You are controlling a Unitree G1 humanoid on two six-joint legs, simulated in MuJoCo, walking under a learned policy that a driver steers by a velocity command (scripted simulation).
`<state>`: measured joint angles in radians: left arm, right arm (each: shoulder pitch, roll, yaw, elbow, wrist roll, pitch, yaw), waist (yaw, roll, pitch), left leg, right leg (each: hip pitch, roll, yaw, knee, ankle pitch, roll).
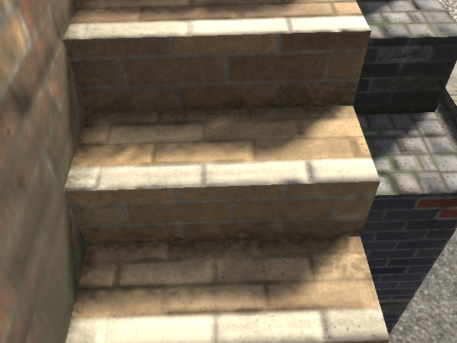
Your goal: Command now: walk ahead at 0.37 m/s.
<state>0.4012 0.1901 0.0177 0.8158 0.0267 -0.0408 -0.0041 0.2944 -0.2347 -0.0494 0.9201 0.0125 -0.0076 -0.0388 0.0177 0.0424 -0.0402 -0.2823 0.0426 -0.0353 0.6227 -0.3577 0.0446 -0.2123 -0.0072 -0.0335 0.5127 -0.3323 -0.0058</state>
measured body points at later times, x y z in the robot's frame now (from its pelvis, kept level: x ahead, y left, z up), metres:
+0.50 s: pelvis +0.07 -0.01 +0.01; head +0.07 -0.01 +0.46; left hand +0.21 +0.23 -0.10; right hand +0.16 -0.28 -0.11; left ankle -0.02 +0.12 -0.70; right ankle -0.03 -0.13 -0.72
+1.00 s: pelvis +0.07 +0.00 +0.01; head +0.08 +0.00 +0.46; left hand +0.21 +0.23 -0.10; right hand +0.18 -0.26 -0.11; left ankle -0.02 +0.13 -0.71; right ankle -0.03 -0.14 -0.72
